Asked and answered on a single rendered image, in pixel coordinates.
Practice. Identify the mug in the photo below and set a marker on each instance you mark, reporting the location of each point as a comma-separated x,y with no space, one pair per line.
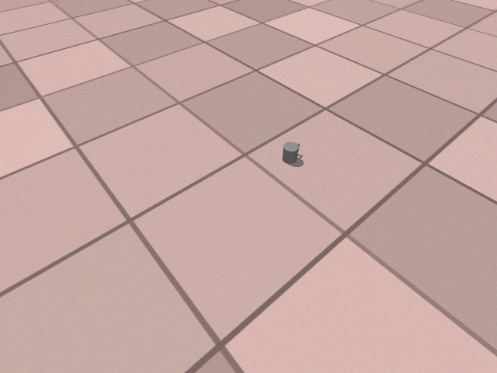
290,150

